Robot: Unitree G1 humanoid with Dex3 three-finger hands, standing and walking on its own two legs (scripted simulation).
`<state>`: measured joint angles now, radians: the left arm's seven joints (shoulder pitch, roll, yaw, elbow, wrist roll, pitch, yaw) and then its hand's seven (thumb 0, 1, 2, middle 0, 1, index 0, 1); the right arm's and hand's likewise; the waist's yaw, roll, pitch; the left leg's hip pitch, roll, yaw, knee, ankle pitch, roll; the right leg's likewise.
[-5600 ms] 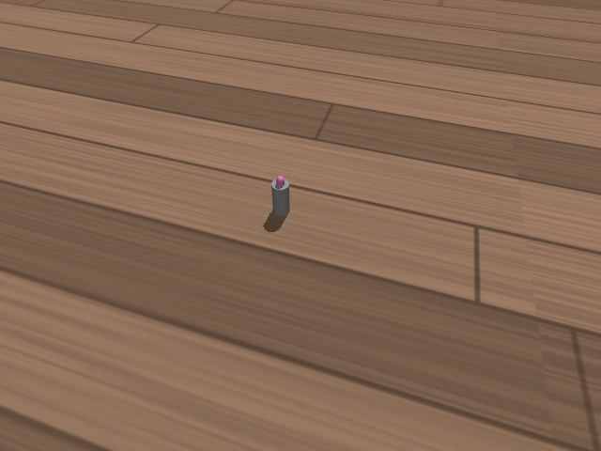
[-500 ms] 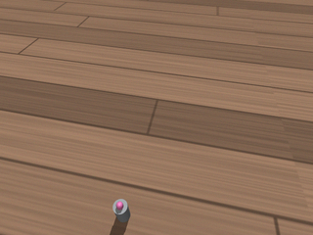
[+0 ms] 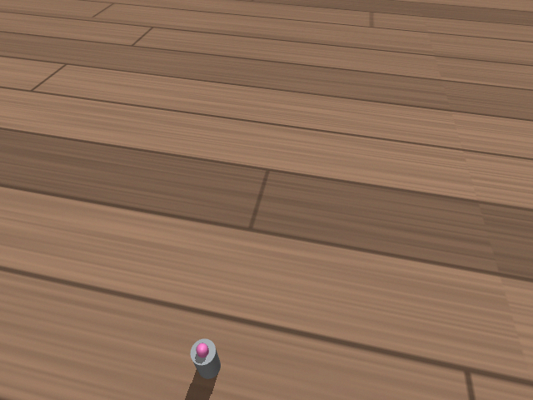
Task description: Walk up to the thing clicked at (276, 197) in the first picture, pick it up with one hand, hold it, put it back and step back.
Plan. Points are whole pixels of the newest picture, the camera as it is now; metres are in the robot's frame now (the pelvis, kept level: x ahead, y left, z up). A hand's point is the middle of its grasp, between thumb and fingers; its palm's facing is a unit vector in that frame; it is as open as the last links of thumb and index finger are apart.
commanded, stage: walk up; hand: left
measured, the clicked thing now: (205, 357) +0.38 +0.20 -0.68
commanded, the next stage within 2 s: none
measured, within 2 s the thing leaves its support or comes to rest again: neither
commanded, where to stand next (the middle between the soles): +0.03 +0.00 m, yaw -1 degrees
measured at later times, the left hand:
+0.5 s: hand out of the picture +0.11 +0.32 -0.18, palm faces +0.00 -0.94 -0.35, open 7.4 cm
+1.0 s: hand (130, 379) +0.20 +0.24 -0.15, palm faces -0.06 -0.91 -0.40, open 7.4 cm
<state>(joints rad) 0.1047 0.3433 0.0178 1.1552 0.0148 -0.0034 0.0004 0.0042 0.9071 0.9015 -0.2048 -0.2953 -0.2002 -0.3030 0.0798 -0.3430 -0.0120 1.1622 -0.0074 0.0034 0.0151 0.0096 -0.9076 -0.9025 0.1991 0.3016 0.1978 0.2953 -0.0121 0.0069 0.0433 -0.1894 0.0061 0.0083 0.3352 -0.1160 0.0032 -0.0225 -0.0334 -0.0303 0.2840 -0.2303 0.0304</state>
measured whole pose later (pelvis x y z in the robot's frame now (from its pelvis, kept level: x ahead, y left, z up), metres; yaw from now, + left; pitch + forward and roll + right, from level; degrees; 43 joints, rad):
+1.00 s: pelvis +0.07 -0.01 -0.02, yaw -1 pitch -1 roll +3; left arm 0.09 0.34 0.05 0.80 0.03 0.08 -0.01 0.00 0.91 0.90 -0.21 -0.30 -0.20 -0.30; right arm 0.10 -0.39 -0.04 0.84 0.03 0.06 -0.04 0.01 -0.91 -0.90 0.20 0.30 0.20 0.30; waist 0.01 0.01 0.22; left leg -0.46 -0.11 -0.12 1.24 -0.58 -0.01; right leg -0.36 0.01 0.03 0.61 -0.23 -0.06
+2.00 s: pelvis +0.01 +0.03 -0.04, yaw +2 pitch -5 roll +0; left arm 0.28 0.43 0.05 0.83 -0.01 0.03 0.03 0.01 0.91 0.90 -0.20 -0.30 -0.20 -0.30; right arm 0.16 -0.36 -0.04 0.85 -0.01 0.00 0.02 0.01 -0.91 -0.90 0.20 0.30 0.20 0.30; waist 0.04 -0.03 0.20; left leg -0.43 0.02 0.01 0.69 -0.19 0.00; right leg -0.28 -0.01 0.12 0.96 -0.55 -0.02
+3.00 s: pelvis -0.09 -0.01 -0.01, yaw +2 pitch -3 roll +0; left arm 0.18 0.34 0.02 0.98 0.01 -0.02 -0.02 0.01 0.90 0.90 -0.21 -0.30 -0.20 -0.30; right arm 0.17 -0.37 0.00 0.97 -0.01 -0.02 0.02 0.01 -0.91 -0.90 0.20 0.30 0.20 0.30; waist 0.02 0.00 0.01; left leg -0.21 -0.03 -0.05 0.56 -0.29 0.01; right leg -0.25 -0.01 -0.05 0.54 -0.23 -0.02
